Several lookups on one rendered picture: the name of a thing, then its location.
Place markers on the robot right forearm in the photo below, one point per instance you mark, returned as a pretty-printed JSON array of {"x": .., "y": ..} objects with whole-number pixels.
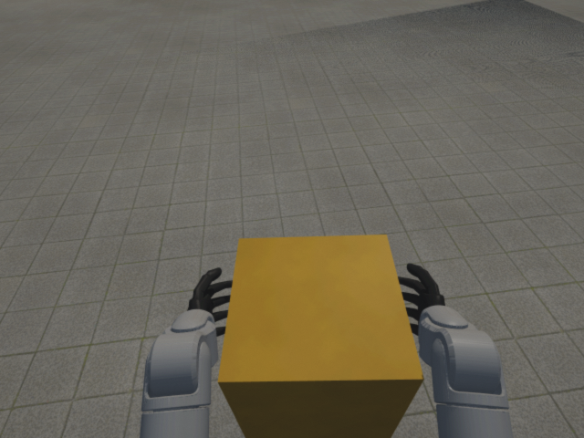
[{"x": 467, "y": 376}]

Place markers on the left robot hand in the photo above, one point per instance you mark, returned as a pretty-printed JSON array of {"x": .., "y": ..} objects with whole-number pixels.
[{"x": 204, "y": 291}]

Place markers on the carton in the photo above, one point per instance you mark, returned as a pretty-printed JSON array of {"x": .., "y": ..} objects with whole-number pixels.
[{"x": 317, "y": 341}]

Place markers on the right robot hand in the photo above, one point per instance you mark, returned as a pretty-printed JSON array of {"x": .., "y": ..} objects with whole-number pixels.
[{"x": 427, "y": 289}]

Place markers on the robot left forearm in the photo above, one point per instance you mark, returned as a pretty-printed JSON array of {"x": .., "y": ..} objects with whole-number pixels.
[{"x": 177, "y": 378}]

